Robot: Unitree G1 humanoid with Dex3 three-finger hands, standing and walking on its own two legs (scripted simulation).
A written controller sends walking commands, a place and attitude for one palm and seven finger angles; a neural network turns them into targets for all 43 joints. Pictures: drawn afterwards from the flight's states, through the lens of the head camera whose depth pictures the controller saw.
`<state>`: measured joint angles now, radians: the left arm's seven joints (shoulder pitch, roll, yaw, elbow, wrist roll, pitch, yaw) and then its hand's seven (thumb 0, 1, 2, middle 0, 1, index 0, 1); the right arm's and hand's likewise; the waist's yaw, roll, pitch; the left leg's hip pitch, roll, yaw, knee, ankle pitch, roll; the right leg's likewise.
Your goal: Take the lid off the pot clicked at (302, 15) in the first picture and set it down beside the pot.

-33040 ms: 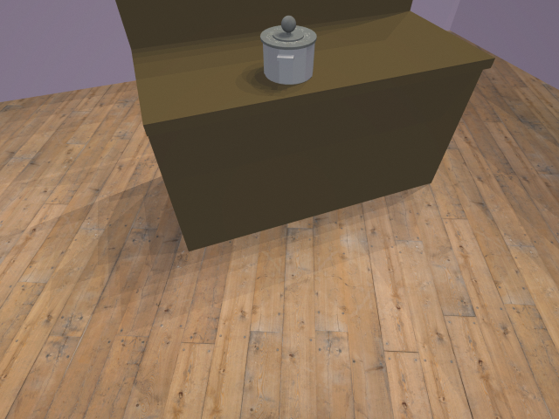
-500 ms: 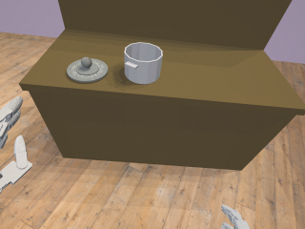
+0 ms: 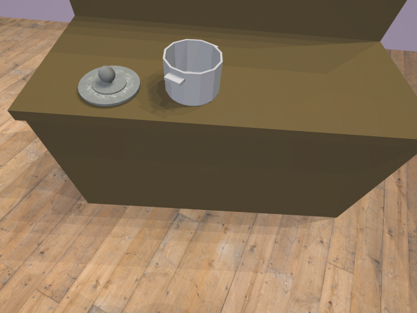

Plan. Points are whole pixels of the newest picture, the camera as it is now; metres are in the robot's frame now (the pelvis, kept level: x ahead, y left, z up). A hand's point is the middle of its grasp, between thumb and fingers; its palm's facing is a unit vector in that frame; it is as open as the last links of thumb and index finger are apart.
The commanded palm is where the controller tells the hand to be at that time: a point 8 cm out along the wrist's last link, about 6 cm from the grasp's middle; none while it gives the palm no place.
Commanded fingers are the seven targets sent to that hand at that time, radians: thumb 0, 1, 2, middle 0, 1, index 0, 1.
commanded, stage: stop stepping back and stand still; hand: left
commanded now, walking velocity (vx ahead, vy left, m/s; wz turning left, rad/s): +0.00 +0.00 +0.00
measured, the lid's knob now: (106, 74) +0.75 +0.32 -0.03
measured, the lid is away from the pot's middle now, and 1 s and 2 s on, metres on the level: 0.26 0.26 0.26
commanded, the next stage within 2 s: let the arm hang, fingers relaxed in 0.52 s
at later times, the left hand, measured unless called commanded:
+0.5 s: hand out of the picture +0.09 +0.17 -0.18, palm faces +0.01 -0.98 -0.19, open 7.2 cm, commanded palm none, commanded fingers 0.00 0.90 0.90 -0.20 -0.30 -0.20 -0.30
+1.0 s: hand out of the picture +0.08 +0.18 -0.18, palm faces +0.01 -0.98 -0.19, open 7.3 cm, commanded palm none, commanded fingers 0.00 0.90 0.90 -0.20 -0.30 -0.20 -0.30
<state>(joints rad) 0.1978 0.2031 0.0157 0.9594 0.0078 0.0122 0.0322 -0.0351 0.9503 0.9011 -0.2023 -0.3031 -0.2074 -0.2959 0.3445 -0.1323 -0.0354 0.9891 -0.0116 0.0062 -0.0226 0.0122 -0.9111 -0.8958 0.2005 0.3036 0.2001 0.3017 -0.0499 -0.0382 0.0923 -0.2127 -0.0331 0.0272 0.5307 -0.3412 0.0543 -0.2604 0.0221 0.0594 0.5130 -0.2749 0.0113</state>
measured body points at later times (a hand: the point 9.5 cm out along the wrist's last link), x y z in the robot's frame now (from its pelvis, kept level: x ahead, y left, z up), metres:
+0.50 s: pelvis +0.04 -0.01 +0.00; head +0.07 +0.01 +0.45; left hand +0.09 +0.22 -0.16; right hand +0.04 -0.23 -0.15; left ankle -0.04 +0.08 -0.73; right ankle +0.00 -0.13 -0.73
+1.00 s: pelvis +0.04 +0.00 +0.00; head +0.08 +0.02 +0.45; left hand +0.08 +0.23 -0.16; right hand +0.01 -0.21 -0.15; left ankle -0.04 +0.08 -0.73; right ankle +0.00 -0.13 -0.73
